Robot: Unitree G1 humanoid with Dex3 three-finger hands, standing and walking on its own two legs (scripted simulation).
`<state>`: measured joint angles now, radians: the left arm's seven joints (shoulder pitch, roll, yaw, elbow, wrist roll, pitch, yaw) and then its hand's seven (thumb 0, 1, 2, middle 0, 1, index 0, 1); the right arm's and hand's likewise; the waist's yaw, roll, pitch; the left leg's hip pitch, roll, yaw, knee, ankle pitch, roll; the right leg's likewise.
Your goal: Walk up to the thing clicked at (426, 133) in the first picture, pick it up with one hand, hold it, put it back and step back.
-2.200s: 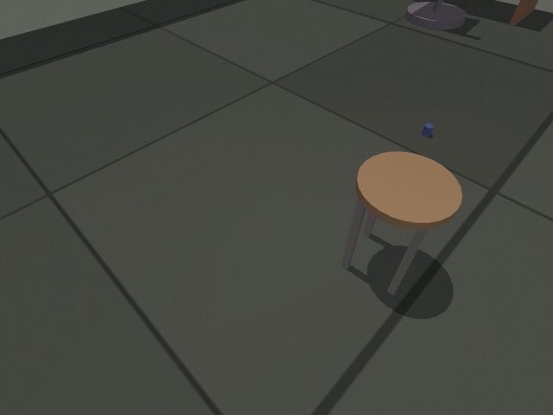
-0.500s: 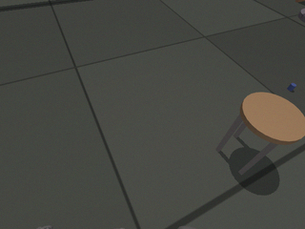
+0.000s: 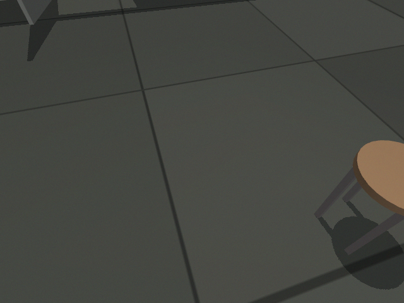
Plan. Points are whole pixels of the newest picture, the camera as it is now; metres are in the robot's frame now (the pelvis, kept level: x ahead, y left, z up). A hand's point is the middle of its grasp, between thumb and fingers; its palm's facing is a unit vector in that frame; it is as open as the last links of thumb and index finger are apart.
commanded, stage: walk up
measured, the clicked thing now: out of the picture +1.25 -1.57 -0.73
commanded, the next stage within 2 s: stand in 0.52 s
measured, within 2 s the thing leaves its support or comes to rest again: neither
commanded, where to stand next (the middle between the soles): +0.06 -0.01 m, yaw +0 degrees
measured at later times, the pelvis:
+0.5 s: pelvis +0.00 -0.01 +0.02, yaw +2 degrees
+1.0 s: pelvis +0.00 -0.02 +0.02, yaw +1 degrees
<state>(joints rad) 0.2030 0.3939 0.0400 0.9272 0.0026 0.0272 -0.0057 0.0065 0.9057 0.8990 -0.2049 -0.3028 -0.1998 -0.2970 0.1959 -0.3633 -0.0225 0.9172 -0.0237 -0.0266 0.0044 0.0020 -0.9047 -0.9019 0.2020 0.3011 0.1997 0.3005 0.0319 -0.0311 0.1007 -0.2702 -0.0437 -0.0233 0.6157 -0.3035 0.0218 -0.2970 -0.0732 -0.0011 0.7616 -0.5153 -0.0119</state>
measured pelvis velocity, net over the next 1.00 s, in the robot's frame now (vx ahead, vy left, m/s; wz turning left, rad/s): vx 0.00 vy -0.02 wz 0.02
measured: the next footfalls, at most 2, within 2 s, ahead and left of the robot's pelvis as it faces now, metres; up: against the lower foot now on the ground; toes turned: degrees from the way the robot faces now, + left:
none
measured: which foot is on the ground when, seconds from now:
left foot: down 0.00-1.00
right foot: down 0.00-1.00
